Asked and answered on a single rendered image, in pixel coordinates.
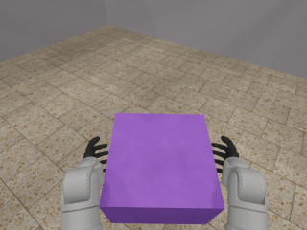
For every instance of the carton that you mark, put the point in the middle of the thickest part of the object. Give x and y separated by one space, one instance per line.
160 169

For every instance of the right robot hand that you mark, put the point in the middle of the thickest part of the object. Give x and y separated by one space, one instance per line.
230 151

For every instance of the robot left forearm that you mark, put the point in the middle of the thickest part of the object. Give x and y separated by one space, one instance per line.
80 196

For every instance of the robot right forearm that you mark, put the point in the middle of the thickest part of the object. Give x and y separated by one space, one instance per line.
246 196

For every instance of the left robot hand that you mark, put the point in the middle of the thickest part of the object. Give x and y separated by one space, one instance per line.
91 149

